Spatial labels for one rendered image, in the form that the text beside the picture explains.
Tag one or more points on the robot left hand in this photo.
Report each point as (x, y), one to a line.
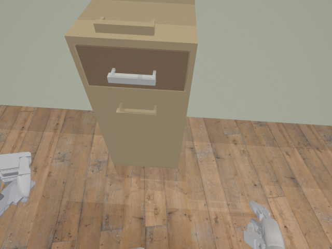
(15, 171)

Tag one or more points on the drawer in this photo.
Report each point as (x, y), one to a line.
(170, 65)

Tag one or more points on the handle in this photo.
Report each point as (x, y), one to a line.
(136, 113)
(124, 27)
(134, 79)

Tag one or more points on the robot right hand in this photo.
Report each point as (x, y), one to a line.
(267, 232)

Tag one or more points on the cabinet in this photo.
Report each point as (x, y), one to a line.
(132, 141)

